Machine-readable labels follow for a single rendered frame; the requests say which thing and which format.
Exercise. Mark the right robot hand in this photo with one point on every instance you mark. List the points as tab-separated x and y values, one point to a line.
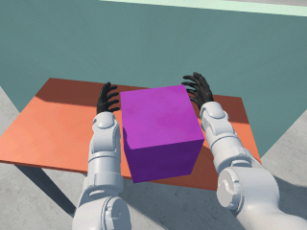
202	93

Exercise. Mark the table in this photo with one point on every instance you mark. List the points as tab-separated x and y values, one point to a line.
54	131

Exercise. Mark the robot left upper arm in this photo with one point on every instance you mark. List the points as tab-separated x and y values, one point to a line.
108	213

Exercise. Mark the carton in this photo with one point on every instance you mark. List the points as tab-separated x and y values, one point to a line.
162	136

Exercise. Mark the right robot forearm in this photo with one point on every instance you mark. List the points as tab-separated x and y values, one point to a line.
223	141

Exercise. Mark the left robot forearm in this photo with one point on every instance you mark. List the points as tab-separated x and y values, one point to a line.
104	177

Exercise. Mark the robot right upper arm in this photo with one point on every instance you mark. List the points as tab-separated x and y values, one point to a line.
252	196

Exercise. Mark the left robot hand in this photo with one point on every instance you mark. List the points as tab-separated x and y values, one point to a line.
103	104

